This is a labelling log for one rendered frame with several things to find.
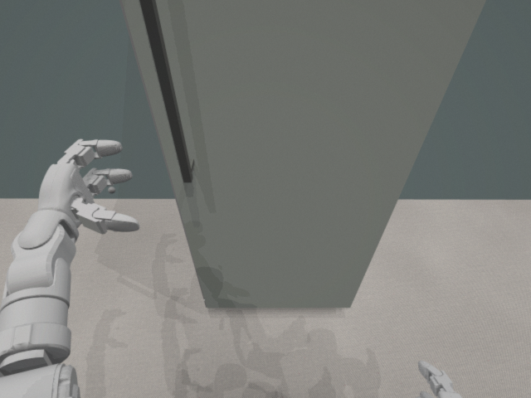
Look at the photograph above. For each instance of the handle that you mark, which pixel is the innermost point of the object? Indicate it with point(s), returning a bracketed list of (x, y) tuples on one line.
[(154, 30)]

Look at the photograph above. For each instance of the fridge door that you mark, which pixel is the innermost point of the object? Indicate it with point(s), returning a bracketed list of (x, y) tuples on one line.
[(304, 119)]

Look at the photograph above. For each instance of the robot left forearm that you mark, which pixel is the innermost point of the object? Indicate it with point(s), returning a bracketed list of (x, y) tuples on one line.
[(36, 296)]

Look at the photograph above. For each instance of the robot left hand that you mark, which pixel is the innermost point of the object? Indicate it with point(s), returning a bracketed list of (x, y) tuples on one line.
[(63, 185)]

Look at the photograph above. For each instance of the robot right hand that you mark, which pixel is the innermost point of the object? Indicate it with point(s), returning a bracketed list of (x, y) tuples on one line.
[(440, 383)]

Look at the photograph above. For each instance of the left robot upper arm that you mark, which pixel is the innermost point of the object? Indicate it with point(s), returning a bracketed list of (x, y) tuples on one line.
[(54, 381)]

